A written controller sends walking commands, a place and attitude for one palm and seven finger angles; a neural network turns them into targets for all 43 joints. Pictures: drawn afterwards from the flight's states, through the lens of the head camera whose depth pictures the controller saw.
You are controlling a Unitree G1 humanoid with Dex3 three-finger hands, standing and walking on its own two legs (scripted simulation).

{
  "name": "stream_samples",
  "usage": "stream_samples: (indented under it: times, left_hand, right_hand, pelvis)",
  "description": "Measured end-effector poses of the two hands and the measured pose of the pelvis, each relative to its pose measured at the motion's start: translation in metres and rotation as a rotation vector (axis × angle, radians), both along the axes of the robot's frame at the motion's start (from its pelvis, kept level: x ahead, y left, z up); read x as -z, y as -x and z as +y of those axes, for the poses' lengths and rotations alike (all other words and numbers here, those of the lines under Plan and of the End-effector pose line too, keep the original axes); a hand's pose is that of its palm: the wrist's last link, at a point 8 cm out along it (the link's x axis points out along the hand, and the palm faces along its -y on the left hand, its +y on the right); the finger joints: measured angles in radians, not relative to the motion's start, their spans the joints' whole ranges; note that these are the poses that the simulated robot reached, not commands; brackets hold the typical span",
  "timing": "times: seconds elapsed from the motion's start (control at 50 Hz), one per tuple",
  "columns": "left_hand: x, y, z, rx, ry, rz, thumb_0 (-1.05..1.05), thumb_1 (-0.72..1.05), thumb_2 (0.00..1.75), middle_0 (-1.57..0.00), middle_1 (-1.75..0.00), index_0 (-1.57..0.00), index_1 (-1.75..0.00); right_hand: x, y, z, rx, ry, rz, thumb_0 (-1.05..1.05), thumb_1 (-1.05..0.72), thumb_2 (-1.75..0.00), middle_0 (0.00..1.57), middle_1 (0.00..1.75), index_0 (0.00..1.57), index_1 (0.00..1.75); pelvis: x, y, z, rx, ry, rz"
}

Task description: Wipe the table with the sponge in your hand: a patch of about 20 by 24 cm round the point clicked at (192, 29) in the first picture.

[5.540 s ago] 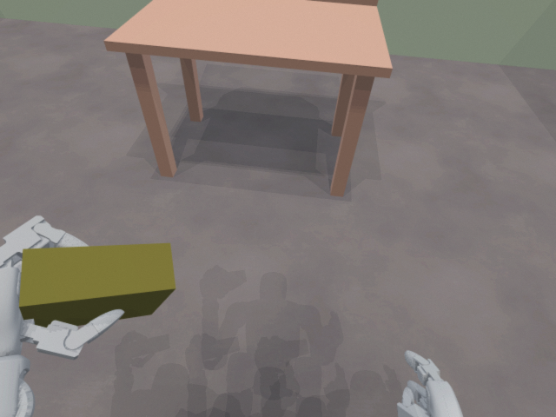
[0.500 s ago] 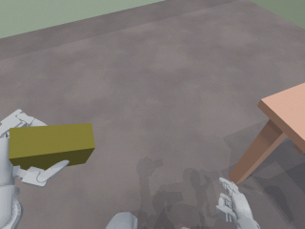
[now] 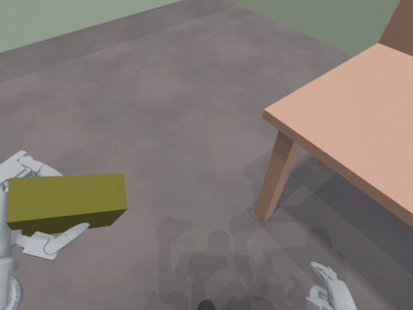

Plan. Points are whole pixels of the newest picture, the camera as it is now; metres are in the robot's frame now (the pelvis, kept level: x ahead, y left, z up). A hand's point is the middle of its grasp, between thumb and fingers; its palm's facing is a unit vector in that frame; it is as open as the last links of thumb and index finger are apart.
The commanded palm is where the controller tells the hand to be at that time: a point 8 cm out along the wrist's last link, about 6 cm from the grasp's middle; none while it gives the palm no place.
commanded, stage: turn to face it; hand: left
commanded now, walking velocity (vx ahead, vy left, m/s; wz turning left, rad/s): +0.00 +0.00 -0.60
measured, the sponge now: (87, 204) +0.23 +0.20 +0.15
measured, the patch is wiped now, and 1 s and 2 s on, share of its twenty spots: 0.00 0.00 0.00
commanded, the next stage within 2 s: take the last steps up to it in 1.86 s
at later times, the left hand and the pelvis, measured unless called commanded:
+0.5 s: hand (191, 222) +0.21 +0.04 +0.17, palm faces +0.01 -0.84 -0.54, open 9.7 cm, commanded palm +0.16 +0.12 +0.18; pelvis -0.08 -0.09 -0.01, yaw -18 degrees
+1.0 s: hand (325, 289) +0.14 -0.11 +0.17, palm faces -0.22 -0.82 -0.52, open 9.7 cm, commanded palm +0.12 -0.02 +0.18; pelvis -0.18 -0.15 -0.01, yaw -37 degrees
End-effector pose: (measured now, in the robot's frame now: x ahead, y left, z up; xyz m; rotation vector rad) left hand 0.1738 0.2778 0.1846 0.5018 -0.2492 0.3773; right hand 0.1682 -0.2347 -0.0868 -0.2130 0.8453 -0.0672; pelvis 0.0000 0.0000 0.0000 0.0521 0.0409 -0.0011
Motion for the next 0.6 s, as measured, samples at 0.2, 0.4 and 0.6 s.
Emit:
stream_samples:
  times: [0.2,0.4,0.6]
  left_hand:
    - [-0.016,0.000,-0.059,0.152,-0.113,-0.001,-0.01,-0.46,1.00,-0.79,-1.35,-0.78,-1.35]
    - [0.007,-0.024,-0.160,0.329,-0.074,0.006,-0.01,-0.45,1.00,-0.79,-1.35,-0.78,-1.35]
    - [-0.023,-0.003,-0.185,0.532,-0.169,-0.111,-0.01,-0.45,1.00,-0.79,-1.35,-0.78,-1.35]
  right_hand:
    - [0.008,0.065,-0.016,0.124,-0.128,-0.055,0.01,-0.90,-0.90,0.20,0.30,0.20,0.30]
    - [0.033,0.141,-0.115,0.264,-0.033,0.042,0.02,-0.90,-0.90,0.20,0.30,0.20,0.30]
    - [-0.013,0.197,-0.164,0.436,0.110,-0.026,0.02,-0.91,-0.90,0.19,0.30,0.20,0.30]
  pelvis:
    - [0.002,0.032,-0.034,0.150,0.060,-0.041]
    - [0.014,0.068,-0.087,0.244,0.055,-0.044]
    - [0.012,0.087,-0.094,0.379,0.041,-0.028]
